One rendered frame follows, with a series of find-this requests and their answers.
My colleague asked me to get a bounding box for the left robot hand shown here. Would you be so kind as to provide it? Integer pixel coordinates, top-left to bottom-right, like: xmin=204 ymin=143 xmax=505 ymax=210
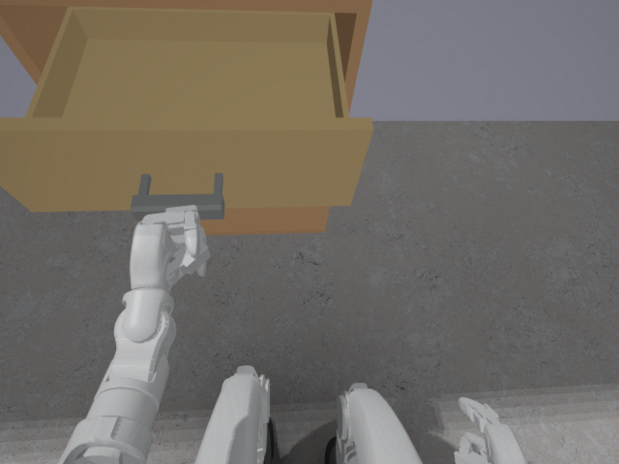
xmin=130 ymin=205 xmax=210 ymax=294

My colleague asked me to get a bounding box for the handle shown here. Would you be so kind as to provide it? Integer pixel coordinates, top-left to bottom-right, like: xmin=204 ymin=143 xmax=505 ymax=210
xmin=130 ymin=173 xmax=224 ymax=221

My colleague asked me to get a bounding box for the cabinet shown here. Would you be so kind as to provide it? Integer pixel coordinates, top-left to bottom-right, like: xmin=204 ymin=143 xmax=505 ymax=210
xmin=0 ymin=0 xmax=372 ymax=236

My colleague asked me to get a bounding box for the drawer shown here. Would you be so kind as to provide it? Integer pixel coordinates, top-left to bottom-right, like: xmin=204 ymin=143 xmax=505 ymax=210
xmin=0 ymin=6 xmax=373 ymax=212

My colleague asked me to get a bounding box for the right robot hand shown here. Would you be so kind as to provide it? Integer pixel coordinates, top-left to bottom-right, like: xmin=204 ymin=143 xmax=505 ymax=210
xmin=454 ymin=397 xmax=528 ymax=464

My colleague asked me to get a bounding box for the right robot thigh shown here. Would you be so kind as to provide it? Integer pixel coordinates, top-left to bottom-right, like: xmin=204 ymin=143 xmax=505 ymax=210
xmin=337 ymin=389 xmax=423 ymax=464

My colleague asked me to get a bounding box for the left robot forearm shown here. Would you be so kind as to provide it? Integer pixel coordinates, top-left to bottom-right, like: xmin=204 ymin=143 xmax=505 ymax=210
xmin=57 ymin=288 xmax=176 ymax=464

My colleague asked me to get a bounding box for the robot thigh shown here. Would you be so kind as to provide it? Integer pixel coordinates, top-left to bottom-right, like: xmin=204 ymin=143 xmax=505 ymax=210
xmin=337 ymin=389 xmax=423 ymax=464
xmin=194 ymin=372 xmax=270 ymax=464

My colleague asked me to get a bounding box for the left robot thigh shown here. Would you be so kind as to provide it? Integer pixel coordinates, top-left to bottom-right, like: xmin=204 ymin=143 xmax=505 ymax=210
xmin=194 ymin=372 xmax=270 ymax=464

